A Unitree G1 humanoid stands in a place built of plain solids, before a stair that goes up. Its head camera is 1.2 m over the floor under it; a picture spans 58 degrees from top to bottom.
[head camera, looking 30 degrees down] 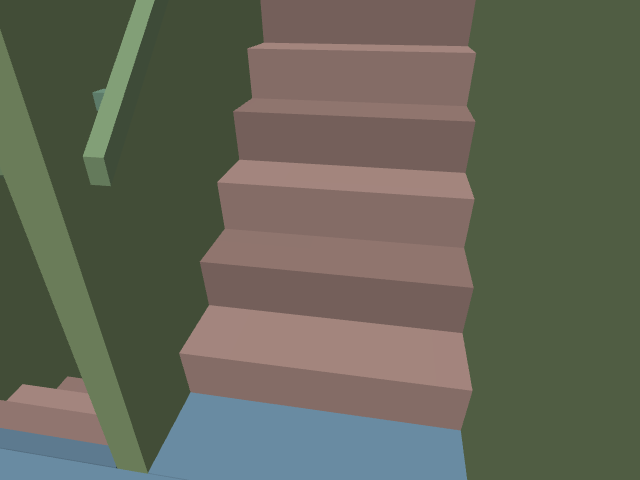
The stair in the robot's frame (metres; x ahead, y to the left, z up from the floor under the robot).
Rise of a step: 0.20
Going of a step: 0.23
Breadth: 0.90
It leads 9 degrees to the right of straight ahead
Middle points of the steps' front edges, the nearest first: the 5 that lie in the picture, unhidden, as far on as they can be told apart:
0.94 0.00 0.20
1.17 -0.03 0.40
1.39 -0.07 0.60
1.62 -0.11 0.79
1.85 -0.15 0.99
